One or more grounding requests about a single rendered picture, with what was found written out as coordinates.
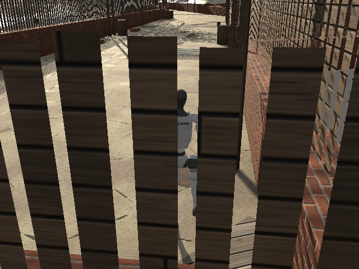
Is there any robot right shin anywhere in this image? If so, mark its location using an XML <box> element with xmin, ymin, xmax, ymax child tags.
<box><xmin>191</xmin><ymin>172</ymin><xmax>197</xmax><ymax>209</ymax></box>

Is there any humanoid robot torso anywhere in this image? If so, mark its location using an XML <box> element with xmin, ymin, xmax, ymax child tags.
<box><xmin>178</xmin><ymin>111</ymin><xmax>193</xmax><ymax>168</ymax></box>

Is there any robot right upper arm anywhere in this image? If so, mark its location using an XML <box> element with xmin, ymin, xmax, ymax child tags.
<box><xmin>191</xmin><ymin>113</ymin><xmax>198</xmax><ymax>133</ymax></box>

